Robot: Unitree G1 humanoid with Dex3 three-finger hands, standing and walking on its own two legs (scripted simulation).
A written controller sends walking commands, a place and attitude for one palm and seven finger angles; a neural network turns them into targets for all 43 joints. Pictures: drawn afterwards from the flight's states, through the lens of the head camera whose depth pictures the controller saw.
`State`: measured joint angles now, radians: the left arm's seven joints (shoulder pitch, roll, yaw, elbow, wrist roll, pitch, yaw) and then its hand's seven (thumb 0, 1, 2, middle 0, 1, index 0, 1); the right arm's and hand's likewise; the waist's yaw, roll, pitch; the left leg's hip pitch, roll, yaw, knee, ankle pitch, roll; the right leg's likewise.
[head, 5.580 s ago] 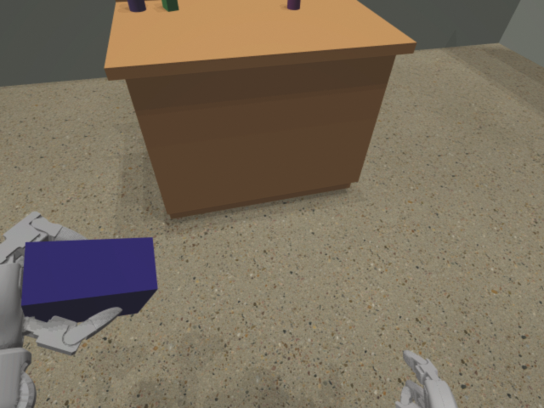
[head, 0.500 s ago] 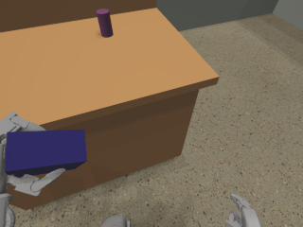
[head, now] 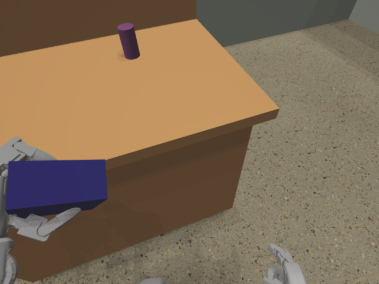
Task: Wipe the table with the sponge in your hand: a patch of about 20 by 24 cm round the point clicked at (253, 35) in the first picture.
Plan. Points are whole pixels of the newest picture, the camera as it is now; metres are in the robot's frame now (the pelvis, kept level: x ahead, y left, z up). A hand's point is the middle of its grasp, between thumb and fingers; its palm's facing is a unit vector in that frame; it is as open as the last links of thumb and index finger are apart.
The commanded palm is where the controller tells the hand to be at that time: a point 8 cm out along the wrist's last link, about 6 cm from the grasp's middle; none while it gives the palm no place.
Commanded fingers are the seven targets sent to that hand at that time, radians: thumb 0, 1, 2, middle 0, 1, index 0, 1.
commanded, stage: come to a stop and stand still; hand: left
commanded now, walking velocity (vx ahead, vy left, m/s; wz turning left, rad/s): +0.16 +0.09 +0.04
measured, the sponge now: (71, 188) +0.23 +0.20 +0.16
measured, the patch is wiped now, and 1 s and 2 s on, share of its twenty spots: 0.00 0.00 0.00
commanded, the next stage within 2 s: look again from close up in 1.54 s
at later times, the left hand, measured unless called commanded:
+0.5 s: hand (36, 178) +0.23 +0.25 +0.18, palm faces +0.38 -0.81 -0.44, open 10.2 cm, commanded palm +0.18 +0.29 +0.19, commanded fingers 0.00 0.10 1.30 -1.20 -1.60 -1.20 -1.60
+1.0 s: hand (43, 182) +0.23 +0.24 +0.17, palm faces +0.33 -0.85 -0.42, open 10.2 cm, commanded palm +0.17 +0.28 +0.19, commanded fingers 0.00 0.10 1.30 -1.20 -1.60 -1.20 -1.60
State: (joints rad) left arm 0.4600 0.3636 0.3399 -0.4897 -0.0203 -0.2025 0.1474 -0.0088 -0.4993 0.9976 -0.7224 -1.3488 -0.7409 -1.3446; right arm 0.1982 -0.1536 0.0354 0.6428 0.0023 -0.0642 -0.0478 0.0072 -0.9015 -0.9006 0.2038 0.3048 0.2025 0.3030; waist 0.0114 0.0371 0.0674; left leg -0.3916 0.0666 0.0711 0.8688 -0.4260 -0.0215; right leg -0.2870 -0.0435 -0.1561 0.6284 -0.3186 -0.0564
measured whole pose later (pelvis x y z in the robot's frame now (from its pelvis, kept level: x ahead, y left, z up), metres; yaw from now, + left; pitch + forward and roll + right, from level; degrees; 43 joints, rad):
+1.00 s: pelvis +0.00 +0.01 +0.01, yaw -3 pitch -2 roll -1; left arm 0.46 0.37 0.38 -0.46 -0.05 -0.17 0.14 -0.01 -0.50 1.00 -0.72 -1.35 -0.74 -1.35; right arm 0.21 -0.27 -0.02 0.58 -0.01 -0.13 -0.06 0.01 -0.91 -0.90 0.20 0.30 0.20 0.30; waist -0.01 0.00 0.10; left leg -0.23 0.03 0.04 0.47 -0.20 0.00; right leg -0.17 0.03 -0.06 0.43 -0.22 -0.03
